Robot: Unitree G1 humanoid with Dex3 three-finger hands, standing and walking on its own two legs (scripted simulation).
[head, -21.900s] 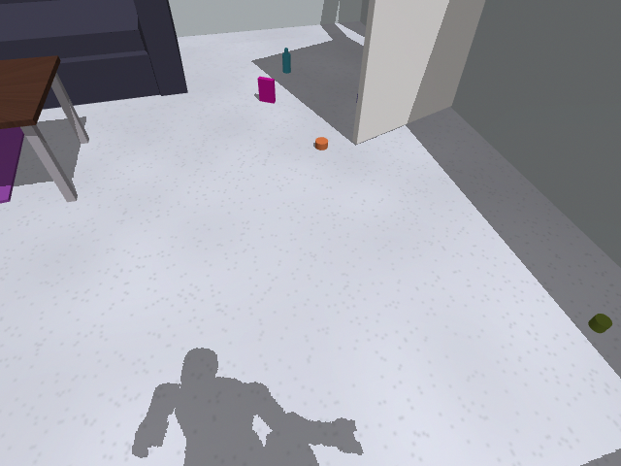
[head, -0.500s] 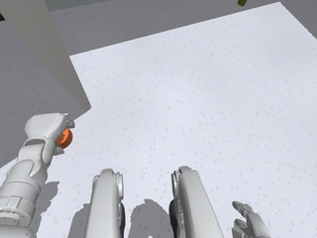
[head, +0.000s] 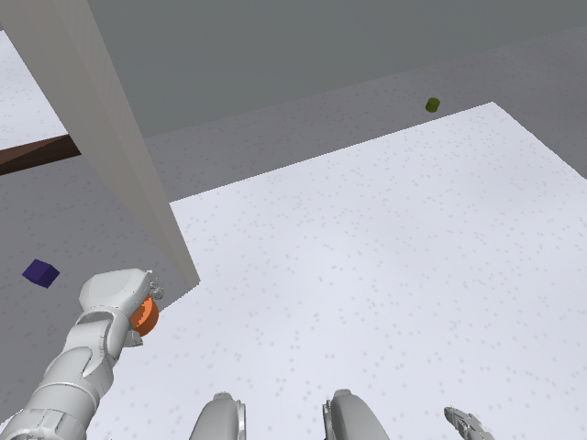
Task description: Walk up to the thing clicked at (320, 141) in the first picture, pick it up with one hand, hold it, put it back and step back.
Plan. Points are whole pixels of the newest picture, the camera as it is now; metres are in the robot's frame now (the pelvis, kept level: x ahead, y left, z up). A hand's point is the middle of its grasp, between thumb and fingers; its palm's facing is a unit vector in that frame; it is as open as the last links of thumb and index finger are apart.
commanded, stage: lift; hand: left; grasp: from above
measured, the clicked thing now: (132, 313) +0.35 +0.24 -0.11
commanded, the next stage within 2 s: hold in 0.38 s
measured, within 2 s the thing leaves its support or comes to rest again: neither
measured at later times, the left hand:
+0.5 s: hand (117, 283) +0.35 +0.23 +0.00, palm faces -0.45 -0.08 -0.89, open 8.9 cm
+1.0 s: hand (106, 266) +0.35 +0.22 +0.04, palm faces -0.44 -0.06 -0.90, open 8.9 cm
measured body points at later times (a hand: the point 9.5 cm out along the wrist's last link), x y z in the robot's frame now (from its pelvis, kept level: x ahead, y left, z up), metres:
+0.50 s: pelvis +0.04 +0.00 +0.07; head +0.09 -0.01 +0.52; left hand +0.37 +0.23 +0.05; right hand +0.13 -0.27 -0.05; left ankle +0.06 +0.12 -0.63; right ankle +0.05 -0.15 -0.63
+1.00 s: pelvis +0.05 +0.00 +0.09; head +0.07 -0.02 +0.54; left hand +0.37 +0.22 +0.09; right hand +0.16 -0.26 -0.03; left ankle +0.06 +0.12 -0.63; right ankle +0.05 -0.15 -0.63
